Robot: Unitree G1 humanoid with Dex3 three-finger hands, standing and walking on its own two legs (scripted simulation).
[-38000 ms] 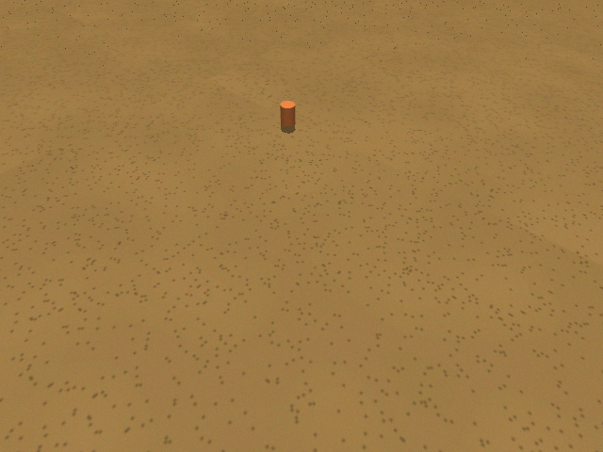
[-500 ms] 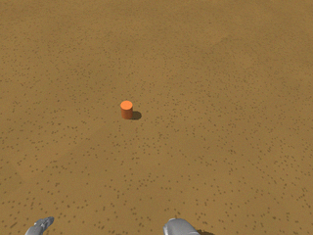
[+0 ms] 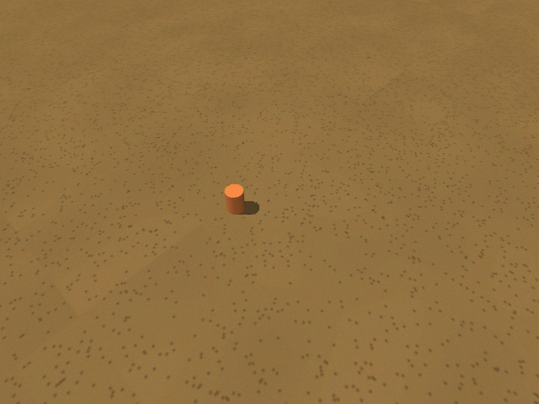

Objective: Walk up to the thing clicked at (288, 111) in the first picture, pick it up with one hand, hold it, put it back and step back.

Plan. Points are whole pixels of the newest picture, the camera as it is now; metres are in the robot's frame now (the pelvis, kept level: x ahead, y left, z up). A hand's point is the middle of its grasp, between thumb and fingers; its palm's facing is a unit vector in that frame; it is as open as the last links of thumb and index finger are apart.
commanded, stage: step back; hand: left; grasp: from above
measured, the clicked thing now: (235, 199) +1.12 +0.20 -0.70
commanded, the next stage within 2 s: stand in 0.64 s
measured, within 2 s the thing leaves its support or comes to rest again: neither
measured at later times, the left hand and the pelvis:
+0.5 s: hand out of the picture +0.13 +0.23 -0.14, palm faces +0.04 -0.93 -0.36, open 7.4 cm; pelvis +0.04 -0.03 +0.00, yaw +2 degrees
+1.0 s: hand out of the picture +0.14 +0.24 -0.14, palm faces +0.02 -0.94 -0.33, open 7.4 cm; pelvis +0.05 -0.02 +0.02, yaw +1 degrees
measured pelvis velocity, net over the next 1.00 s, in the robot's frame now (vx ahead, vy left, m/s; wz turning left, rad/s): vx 0.05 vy -0.02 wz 0.02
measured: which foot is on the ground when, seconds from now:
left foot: down 0.00-1.00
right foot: down 0.00-0.02, up 0.04-0.26, down 0.28-1.00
